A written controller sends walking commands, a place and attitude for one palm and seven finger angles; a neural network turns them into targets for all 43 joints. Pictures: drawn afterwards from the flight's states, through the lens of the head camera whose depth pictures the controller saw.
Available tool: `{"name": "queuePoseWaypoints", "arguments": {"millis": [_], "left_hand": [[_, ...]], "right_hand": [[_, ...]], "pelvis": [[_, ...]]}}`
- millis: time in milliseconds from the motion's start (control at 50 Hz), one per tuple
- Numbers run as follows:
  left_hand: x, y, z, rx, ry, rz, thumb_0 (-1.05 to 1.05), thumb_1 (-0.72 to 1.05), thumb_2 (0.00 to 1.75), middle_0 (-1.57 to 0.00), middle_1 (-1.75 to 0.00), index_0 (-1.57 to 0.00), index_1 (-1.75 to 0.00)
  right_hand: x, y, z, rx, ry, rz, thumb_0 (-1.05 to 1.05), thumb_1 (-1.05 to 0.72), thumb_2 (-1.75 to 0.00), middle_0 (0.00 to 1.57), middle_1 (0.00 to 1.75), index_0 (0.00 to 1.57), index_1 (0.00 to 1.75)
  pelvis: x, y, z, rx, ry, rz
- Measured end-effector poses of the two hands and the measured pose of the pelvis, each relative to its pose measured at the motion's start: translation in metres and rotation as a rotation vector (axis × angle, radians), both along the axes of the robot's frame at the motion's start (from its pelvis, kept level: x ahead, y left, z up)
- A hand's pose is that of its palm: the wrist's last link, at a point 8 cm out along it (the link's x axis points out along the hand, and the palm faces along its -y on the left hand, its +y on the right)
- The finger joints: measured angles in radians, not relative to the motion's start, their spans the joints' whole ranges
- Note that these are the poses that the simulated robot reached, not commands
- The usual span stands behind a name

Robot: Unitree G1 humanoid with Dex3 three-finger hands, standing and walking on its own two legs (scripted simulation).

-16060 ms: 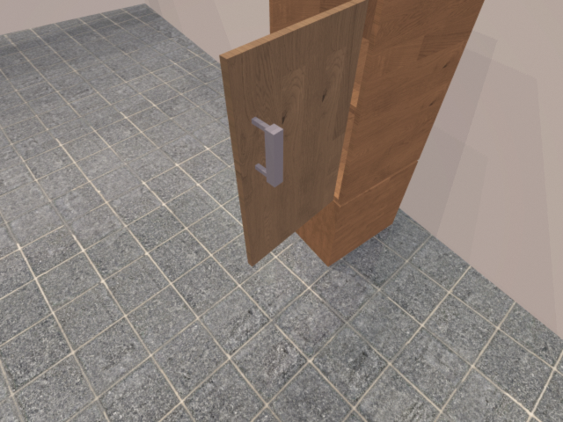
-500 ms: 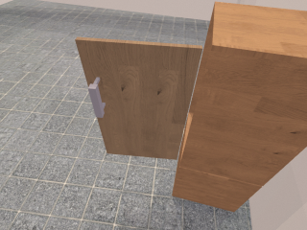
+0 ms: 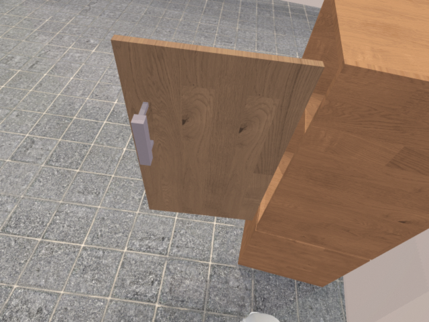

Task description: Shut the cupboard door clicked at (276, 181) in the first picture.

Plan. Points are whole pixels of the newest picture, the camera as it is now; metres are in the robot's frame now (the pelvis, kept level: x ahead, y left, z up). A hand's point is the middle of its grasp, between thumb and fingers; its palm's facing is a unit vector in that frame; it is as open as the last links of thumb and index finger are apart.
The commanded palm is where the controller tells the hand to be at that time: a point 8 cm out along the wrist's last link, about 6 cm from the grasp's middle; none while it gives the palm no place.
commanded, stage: come to a stop and stand still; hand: left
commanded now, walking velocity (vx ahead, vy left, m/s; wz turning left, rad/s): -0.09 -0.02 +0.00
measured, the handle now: (145, 134) +0.46 +0.17 +0.06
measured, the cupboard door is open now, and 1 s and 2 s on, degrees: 99 99 99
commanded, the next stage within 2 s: look again from close up in 0.54 s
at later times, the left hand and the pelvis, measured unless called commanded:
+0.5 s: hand out of the picture +0.10 +0.20 -0.17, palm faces -0.02 -0.96 -0.27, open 7.4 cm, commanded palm none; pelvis +0.01 -0.01 +0.00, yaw -3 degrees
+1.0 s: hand out of the picture +0.03 +0.16 -0.16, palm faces -0.05 -0.96 -0.26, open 7.4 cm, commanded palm none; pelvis +0.00 -0.03 +0.00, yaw -3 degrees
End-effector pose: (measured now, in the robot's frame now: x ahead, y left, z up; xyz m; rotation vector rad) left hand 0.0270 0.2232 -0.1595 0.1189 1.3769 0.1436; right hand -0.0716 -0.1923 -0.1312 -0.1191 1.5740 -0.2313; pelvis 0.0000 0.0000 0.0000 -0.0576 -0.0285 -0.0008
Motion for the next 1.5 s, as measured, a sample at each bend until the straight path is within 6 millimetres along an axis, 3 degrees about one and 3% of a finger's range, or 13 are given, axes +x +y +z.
{"name": "queuePoseWaypoints", "arguments": {"millis": [120,220,400,560,700,800,880,1120,1300,1340,1380,1440,1500], "left_hand": [[0.041,-0.008,0.004,0.008,-0.075,-0.034,0.0,0.91,0.9,-0.2,-0.3,-0.2,-0.3],[0.063,-0.015,0.003,0.03,-0.148,-0.054,0.0,0.91,0.9,-0.2,-0.3,-0.2,-0.3],[0.057,0.008,0.008,0.07,-0.125,-0.088,0.0,0.91,0.9,-0.2,-0.3,-0.2,-0.3],[0.064,0.036,0.032,0.129,-0.149,-0.088,0.0,0.91,0.9,-0.2,-0.3,-0.2,-0.3],[0.053,0.041,0.041,0.189,-0.163,-0.107,0.0,0.91,0.9,-0.2,-0.3,-0.2,-0.3],[0.037,0.026,0.044,0.177,-0.149,-0.109,0.0,0.91,0.9,-0.2,-0.3,-0.2,-0.3],[0.021,0.009,0.042,0.151,-0.12,-0.11,0.0,0.91,0.9,-0.2,-0.3,-0.2,-0.3],[-0.019,-0.04,0.026,0.053,0.014,-0.081,0.0,0.91,0.9,-0.2,-0.3,-0.2,-0.3],[-0.026,-0.057,0.02,0.042,0.045,-0.077,0.01,0.92,0.9,-0.2,-0.3,-0.2,-0.3],[0.0,-0.047,0.035,0.063,-0.113,0.01,0.02,0.93,0.9,-0.2,-0.3,-0.2,-0.3],[0.044,-0.042,0.072,0.101,-0.415,0.018,0.03,0.94,0.9,-0.21,-0.3,-0.21,-0.31],[0.104,-0.044,0.123,0.104,-0.817,0.01,0.03,0.94,0.9,-0.22,-0.32,-0.22,-0.33],[0.142,-0.052,0.156,0.023,-1.16,-0.024,0.02,0.93,0.9,-0.25,-0.36,-0.25,-0.36]], "right_hand": [[0.021,-0.011,-0.005,-0.002,-0.037,-0.012,0.0,-0.91,-0.9,0.21,0.3,0.21,0.3],[0.049,-0.038,-0.017,-0.01,-0.092,-0.006,0.0,-0.9,-0.9,0.21,0.3,0.21,0.3],[0.118,-0.089,-0.008,-0.117,-0.297,0.053,0.0,-0.91,-0.9,0.2,0.3,0.2,0.3],[0.151,-0.101,0.013,-0.124,-0.35,0.144,0.0,-0.91,-0.9,0.2,0.3,0.2,0.3],[0.166,-0.095,0.007,-0.09,-0.451,0.169,0.0,-0.91,-0.9,0.2,0.3,0.2,0.3],[0.155,-0.075,-0.008,-0.006,-0.463,0.158,0.0,-0.91,-0.9,0.2,0.3,0.2,0.3],[0.131,-0.062,-0.018,0.058,-0.414,0.139,0.0,-0.91,-0.9,0.2,0.3,0.2,0.3],[0.029,-0.076,-0.022,0.054,-0.123,0.058,0.0,-0.92,-0.9,0.2,0.3,0.2,0.3],[0.005,-0.069,-0.021,0.079,-0.052,0.021,0.01,-0.91,-0.9,0.2,0.3,0.2,0.3],[0.019,-0.073,-0.018,0.027,-0.167,0.026,0.01,-0.91,-0.9,0.2,0.3,0.2,0.3],[0.044,-0.081,-0.015,-0.015,-0.348,0.027,0.01,-0.91,-0.9,0.21,0.3,0.2,0.3],[0.094,-0.095,-0.008,-0.048,-0.605,0.069,0.01,-0.91,-0.9,0.21,0.3,0.2,0.3],[0.148,-0.111,0.007,-0.083,-0.832,0.137,0.01,-0.91,-0.9,0.21,0.3,0.2,0.3]], "pelvis": [[0.007,-0.007,-0.002,-0.002,0.005,-0.007],[0.016,-0.018,-0.011,0.02,0.002,-0.012],[0.009,-0.015,-0.012,0.035,-0.02,-0.041],[0.012,-0.013,0.002,0.057,-0.012,-0.04],[0.009,-0.015,-0.002,0.064,-0.011,-0.032],[0.004,-0.019,-0.003,0.072,-0.033,-0.039],[0.0,-0.024,-0.002,0.078,-0.029,-0.046],[-0.003,-0.041,0.001,0.084,-0.003,-0.051],[-0.003,-0.052,0.0,0.076,0.0,-0.052],[-0.005,-0.054,-0.002,0.073,-0.002,-0.063],[-0.005,-0.053,-0.005,0.072,0.004,-0.05],[-0.012,-0.051,-0.012,0.073,0.028,-0.005],[-0.022,-0.05,-0.026,0.084,0.085,-0.005]]}}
